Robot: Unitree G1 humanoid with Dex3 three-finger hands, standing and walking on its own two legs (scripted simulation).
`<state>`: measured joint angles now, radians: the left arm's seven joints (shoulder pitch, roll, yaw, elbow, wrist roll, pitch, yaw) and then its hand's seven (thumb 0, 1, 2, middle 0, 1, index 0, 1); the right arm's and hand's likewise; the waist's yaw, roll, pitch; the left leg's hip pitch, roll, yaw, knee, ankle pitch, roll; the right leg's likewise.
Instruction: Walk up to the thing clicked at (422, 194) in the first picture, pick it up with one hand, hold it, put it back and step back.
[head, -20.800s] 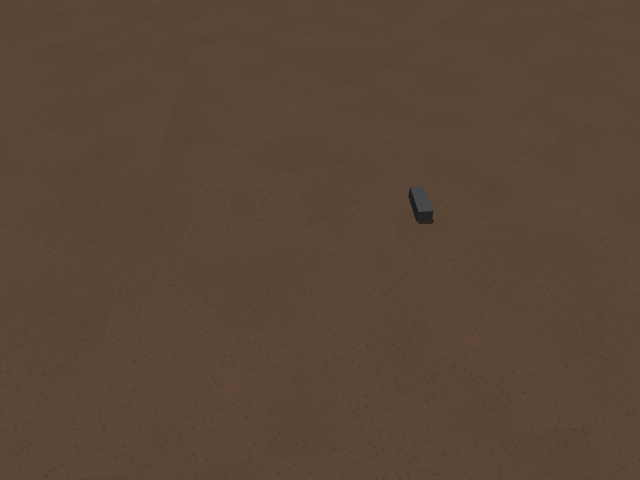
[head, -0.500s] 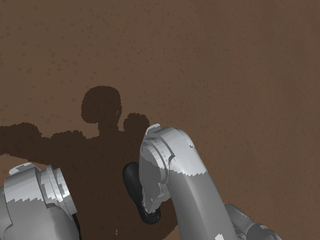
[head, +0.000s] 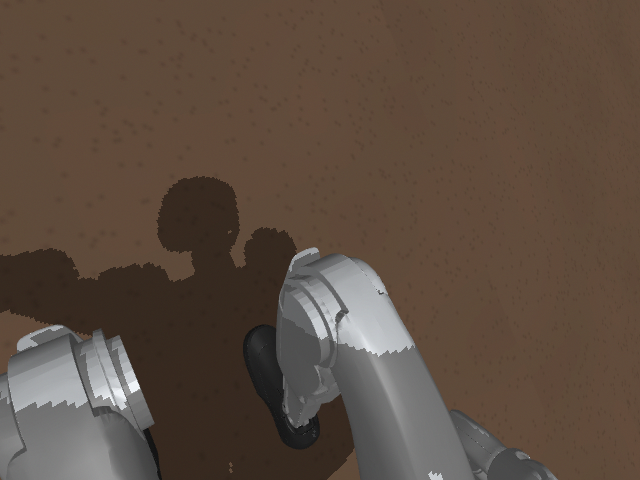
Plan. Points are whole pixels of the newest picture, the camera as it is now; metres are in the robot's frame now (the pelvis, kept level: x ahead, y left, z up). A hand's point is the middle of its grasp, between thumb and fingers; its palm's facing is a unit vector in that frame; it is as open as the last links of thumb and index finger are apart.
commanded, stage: settle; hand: left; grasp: from above
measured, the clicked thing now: out of the picture +0.42 +0.38 -0.27
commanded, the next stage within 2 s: lift in 0.96 s
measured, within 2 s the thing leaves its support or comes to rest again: leaves its support in 0.26 s
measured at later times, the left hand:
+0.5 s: hand out of the picture +0.42 +0.39 -0.19, palm faces -0.40 -0.14 -0.91, open 9.6 cm
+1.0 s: hand out of the picture +0.41 +0.39 -0.11, palm faces -0.43 -0.10 -0.90, open 9.6 cm
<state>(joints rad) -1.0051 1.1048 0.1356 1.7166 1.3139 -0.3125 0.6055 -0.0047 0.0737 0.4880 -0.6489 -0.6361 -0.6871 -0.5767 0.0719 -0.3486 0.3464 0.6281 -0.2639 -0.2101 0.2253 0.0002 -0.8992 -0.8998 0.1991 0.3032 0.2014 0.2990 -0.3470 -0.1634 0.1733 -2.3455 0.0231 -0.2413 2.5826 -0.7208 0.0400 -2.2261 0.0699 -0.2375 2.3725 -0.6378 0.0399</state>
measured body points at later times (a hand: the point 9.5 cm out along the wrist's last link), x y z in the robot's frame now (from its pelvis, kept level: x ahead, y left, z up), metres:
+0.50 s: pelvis +0.01 +0.00 +0.01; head +0.25 +0.14 +0.36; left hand +0.43 +0.40 -0.14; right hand +0.10 -0.26 -0.06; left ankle +0.06 +0.12 -0.26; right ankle +0.12 -0.11 -0.26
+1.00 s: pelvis +0.00 -0.01 +0.03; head +0.22 +0.10 +0.41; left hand +0.43 +0.39 -0.06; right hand +0.10 -0.27 -0.07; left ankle +0.06 +0.12 -0.26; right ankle +0.12 -0.11 -0.26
